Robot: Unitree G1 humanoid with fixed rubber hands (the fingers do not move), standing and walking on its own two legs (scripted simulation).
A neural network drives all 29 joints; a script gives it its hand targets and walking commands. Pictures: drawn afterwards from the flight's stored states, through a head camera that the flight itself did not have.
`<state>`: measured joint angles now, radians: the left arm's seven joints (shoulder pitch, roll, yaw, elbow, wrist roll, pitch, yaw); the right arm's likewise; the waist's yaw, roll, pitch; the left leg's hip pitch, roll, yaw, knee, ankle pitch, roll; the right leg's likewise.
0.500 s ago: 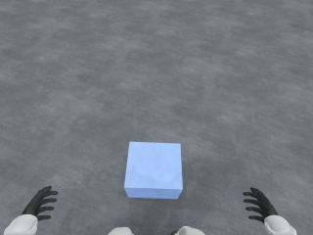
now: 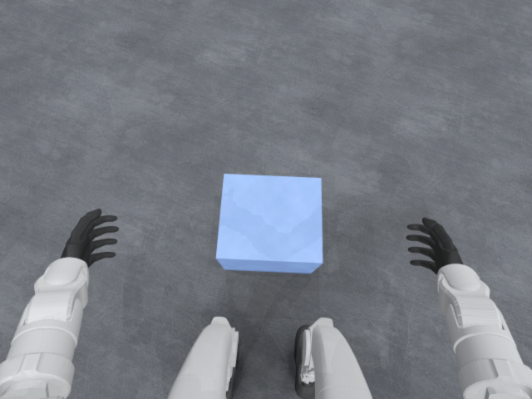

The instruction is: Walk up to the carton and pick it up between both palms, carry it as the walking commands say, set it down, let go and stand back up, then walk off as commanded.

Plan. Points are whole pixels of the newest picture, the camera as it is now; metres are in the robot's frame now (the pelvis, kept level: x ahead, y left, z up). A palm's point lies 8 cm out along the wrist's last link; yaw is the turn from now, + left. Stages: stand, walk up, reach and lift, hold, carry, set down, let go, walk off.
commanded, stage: reach and lift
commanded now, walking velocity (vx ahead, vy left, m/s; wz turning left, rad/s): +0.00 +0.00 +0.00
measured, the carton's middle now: (270, 226) +0.50 +0.02 -0.59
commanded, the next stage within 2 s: none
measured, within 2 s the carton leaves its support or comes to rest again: neither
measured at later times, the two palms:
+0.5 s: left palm (130, 185) +0.43 +0.28 -0.12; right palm (405, 192) +0.45 -0.22 -0.13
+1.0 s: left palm (149, 181) +0.47 +0.27 -0.19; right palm (387, 187) +0.49 -0.22 -0.19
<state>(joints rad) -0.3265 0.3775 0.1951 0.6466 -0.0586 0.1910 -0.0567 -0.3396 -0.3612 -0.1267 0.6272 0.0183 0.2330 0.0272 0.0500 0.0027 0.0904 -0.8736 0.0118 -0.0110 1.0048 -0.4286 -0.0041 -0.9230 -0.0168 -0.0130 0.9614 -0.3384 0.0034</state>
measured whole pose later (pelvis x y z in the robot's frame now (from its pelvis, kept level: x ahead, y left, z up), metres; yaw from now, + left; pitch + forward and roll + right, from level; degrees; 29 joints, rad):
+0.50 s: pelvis -0.04 +0.00 -0.04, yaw +1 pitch +33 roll +0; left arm -0.99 0.40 0.26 0.83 -0.07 0.24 -0.05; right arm -1.02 -0.41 -0.24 0.87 0.04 0.24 0.05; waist 0.03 0.00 0.10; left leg -1.33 -0.01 -0.03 1.12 -0.36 -0.01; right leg -1.36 -0.02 -0.01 1.06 -0.27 0.01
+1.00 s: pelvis -0.03 +0.01 -0.09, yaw +1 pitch +47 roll -1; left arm -1.09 0.38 0.33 0.85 -0.04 0.15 -0.07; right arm -1.11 -0.38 -0.37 0.89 0.01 0.15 0.07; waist 0.01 0.00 -0.04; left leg -1.67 -0.03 -0.03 1.26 -0.41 -0.01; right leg -1.69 -0.01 0.03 1.21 -0.34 0.04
